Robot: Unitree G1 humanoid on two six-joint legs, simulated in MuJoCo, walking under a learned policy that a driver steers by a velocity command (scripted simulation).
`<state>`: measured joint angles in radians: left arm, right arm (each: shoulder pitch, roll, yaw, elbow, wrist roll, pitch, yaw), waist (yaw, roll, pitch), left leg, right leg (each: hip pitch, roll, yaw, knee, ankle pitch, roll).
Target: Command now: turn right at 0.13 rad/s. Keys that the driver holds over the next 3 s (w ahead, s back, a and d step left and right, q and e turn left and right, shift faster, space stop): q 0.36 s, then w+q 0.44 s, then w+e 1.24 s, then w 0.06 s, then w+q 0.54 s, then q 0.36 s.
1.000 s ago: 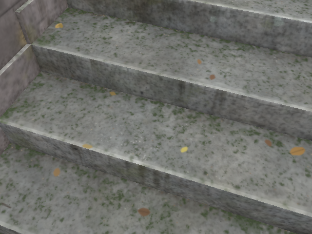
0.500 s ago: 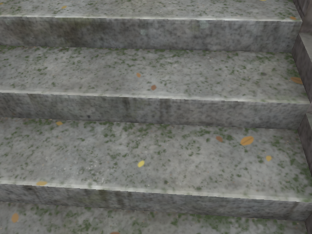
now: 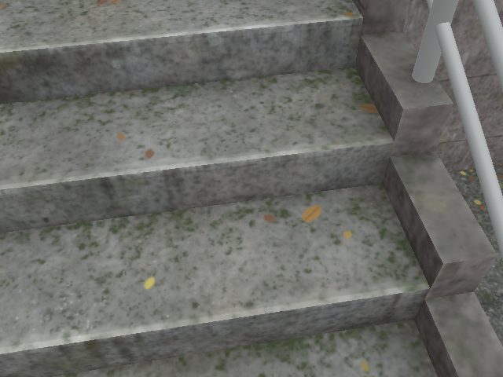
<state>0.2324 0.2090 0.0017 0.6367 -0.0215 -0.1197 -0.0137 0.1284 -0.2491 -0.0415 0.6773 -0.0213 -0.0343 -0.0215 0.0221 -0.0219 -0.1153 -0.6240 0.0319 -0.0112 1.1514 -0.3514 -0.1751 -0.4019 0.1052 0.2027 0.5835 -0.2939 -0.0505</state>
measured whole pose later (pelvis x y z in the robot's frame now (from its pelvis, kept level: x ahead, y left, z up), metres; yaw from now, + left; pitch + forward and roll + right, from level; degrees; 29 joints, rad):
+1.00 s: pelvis +0.14 +0.14 +0.01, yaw +24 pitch +4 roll -2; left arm 0.06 0.08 -0.09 0.64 0.00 0.00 -0.05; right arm 0.63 -0.12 0.04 1.13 -0.06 -0.05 0.05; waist -0.02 0.05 -0.07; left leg 0.01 0.01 0.01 0.27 -0.32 0.04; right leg -1.32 -0.03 -0.09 1.81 -0.25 -0.17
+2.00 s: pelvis +0.68 +0.31 +0.30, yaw -7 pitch +5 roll +2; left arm -0.03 0.12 -0.05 0.88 0.00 -0.04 -0.09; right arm 0.56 -0.07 0.07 1.21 -0.16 -0.07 0.03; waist -0.06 -0.02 -0.12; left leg -0.05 0.00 0.33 0.37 -0.40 0.02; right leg -1.44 -0.03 0.08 2.03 -0.08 -0.27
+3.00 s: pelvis +1.23 +0.28 +0.60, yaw +11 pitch +6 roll +0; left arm 0.03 0.21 0.02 0.82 0.03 -0.09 -0.02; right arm 0.38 -0.16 -0.01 0.99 -0.08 -0.09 0.03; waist -0.04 -0.01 -0.12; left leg -0.37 -0.13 -0.08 0.56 -0.28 0.10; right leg -1.17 -0.01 0.08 1.85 -0.27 0.01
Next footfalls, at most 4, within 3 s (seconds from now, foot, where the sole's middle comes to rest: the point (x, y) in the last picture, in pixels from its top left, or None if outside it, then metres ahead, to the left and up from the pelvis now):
0.06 left None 0.01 0.17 -0.77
0.72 left None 0.01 0.18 -0.77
1.08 right None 0.36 0.14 -0.62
1.56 left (99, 285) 0.60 0.39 -0.47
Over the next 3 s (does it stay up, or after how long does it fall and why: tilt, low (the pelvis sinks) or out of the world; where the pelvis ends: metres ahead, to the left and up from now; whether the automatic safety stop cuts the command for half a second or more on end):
stays up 1.23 0.28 0.60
